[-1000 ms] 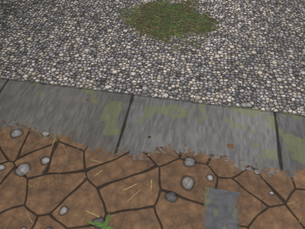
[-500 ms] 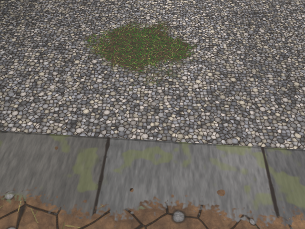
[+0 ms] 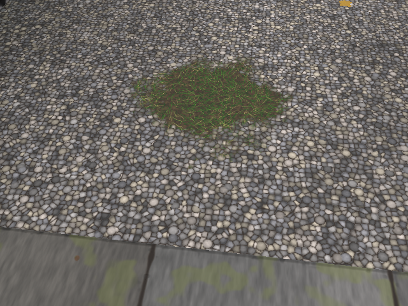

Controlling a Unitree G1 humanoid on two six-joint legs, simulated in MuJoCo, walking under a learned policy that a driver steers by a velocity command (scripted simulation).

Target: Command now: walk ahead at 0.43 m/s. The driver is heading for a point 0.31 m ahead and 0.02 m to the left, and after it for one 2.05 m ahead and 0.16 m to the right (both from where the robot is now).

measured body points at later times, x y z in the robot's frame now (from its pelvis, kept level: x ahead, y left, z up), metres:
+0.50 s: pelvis +0.14 +0.04 -0.01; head +0.16 +0.05 +0.44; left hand +0.17 +0.27 -0.17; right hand +0.17 -0.19 -0.16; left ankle +0.22 +0.10 -0.75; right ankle +0.14 -0.10 -0.73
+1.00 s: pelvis +0.17 +0.02 +0.00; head +0.17 +0.02 +0.45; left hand +0.14 +0.22 -0.17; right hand +0.15 -0.20 -0.16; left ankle +0.22 +0.10 -0.75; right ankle +0.15 -0.09 -0.75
